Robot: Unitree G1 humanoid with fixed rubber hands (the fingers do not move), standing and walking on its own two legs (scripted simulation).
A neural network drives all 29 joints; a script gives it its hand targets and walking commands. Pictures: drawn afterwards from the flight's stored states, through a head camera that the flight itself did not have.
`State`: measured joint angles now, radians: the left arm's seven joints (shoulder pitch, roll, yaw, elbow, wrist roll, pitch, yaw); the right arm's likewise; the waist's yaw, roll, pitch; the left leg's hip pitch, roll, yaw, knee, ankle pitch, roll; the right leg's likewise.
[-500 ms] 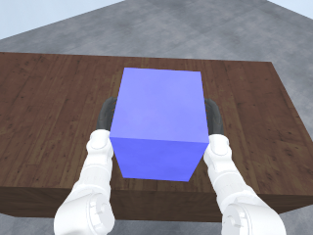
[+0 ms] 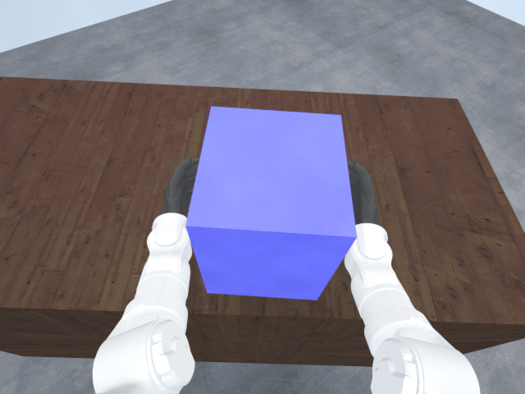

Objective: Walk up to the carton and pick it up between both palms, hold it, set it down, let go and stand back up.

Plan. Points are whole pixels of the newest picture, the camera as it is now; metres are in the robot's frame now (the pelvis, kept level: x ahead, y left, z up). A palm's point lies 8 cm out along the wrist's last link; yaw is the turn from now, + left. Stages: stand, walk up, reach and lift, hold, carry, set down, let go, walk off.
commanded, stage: set down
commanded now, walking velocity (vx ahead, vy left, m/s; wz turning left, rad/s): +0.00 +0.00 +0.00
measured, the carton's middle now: (268, 211) +0.41 +0.02 +0.01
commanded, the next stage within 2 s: none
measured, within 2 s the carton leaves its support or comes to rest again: neither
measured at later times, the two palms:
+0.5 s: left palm (175, 219) +0.40 +0.18 -0.02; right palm (350, 221) +0.40 -0.12 -0.01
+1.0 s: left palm (151, 283) +0.30 +0.20 -0.03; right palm (380, 274) +0.31 -0.15 +0.01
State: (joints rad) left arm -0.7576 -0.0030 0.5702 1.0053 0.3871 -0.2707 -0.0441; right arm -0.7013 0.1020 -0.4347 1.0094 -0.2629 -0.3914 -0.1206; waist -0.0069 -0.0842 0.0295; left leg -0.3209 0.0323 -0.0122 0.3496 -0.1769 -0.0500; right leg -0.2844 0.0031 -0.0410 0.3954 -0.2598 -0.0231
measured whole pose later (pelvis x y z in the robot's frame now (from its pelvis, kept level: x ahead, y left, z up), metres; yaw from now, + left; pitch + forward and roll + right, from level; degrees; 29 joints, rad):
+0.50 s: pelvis -0.01 +0.04 -0.01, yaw -1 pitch +24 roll -2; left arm -0.78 0.03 0.26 1.18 0.10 -0.36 0.15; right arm -0.84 -0.07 -0.30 1.31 -0.08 -0.44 -0.12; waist -0.01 0.01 -0.18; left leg -0.73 0.03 -0.01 0.52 -0.20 -0.03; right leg -0.61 0.00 -0.04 0.40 -0.20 0.01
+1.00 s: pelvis -0.06 +0.04 -0.01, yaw -1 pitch +18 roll -3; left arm -0.56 0.05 0.19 1.15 0.00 -0.38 0.10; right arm -0.60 -0.12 -0.12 1.16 0.09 -0.43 -0.08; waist -0.01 0.00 -0.21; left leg -0.68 0.04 -0.01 0.49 -0.13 -0.02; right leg -0.57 0.01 -0.04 0.40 -0.14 0.01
